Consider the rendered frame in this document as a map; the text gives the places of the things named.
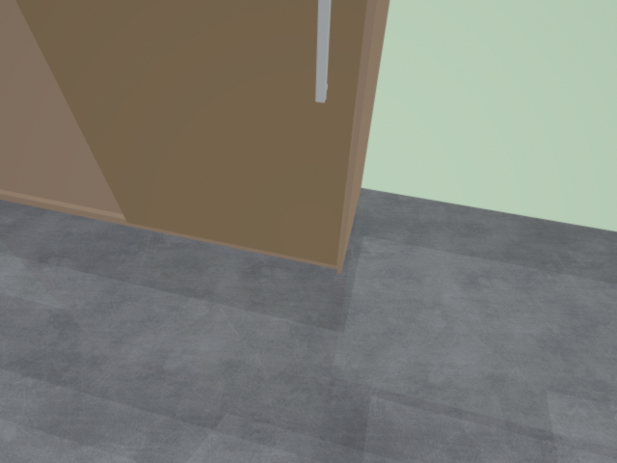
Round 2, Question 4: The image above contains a wardrobe door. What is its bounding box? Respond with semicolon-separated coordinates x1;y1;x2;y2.
0;0;122;214
15;0;367;265

